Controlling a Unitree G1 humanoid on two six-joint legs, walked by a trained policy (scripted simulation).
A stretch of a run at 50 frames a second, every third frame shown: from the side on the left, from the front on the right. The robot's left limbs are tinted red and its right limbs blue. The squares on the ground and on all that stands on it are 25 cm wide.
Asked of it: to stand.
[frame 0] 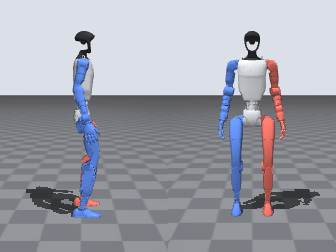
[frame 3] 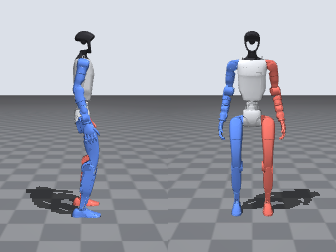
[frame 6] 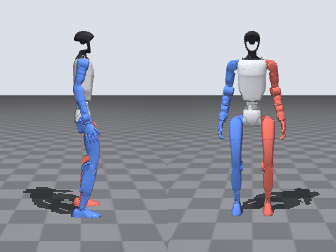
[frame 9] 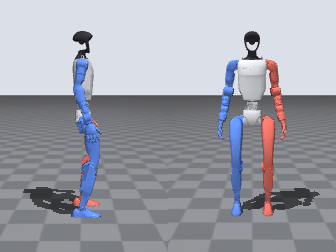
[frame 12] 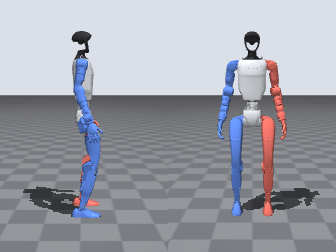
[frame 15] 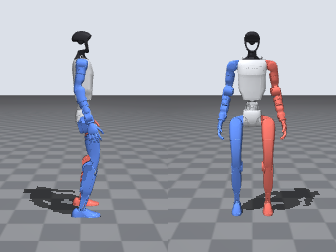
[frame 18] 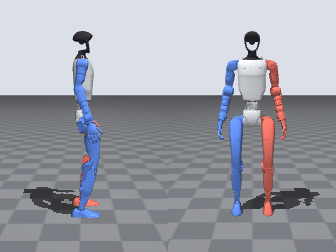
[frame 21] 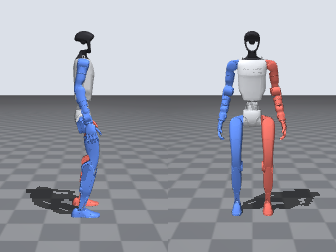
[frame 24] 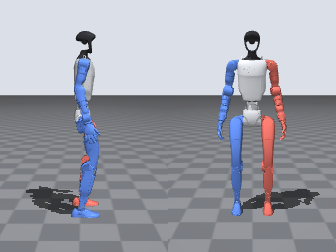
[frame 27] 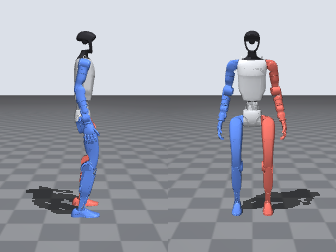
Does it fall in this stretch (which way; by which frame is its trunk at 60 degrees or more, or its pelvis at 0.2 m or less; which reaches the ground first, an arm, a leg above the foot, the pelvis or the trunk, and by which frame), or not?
no
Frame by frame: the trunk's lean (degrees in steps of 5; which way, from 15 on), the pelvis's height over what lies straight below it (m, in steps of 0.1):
0: 0, 0.8
3: 0, 0.8
6: 0, 0.8
9: 0, 0.8
12: 0, 0.8
15: 0, 0.8
18: 0, 0.8
21: 0, 0.8
24: 0, 0.8
27: 5, 0.8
